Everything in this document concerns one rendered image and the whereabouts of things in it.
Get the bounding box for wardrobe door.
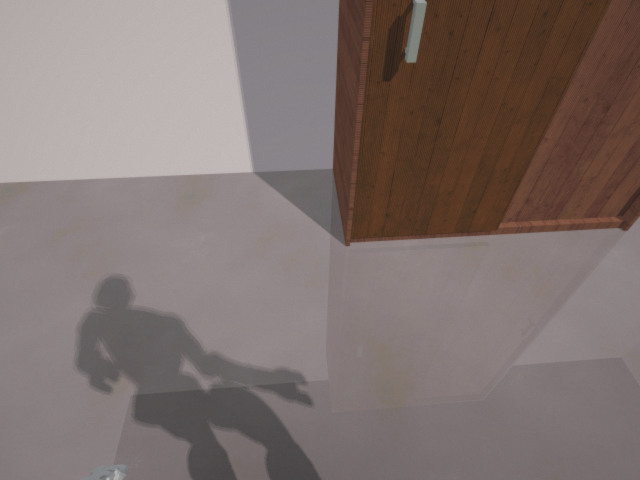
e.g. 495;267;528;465
501;0;640;222
351;0;610;238

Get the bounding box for handle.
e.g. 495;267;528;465
405;0;427;63

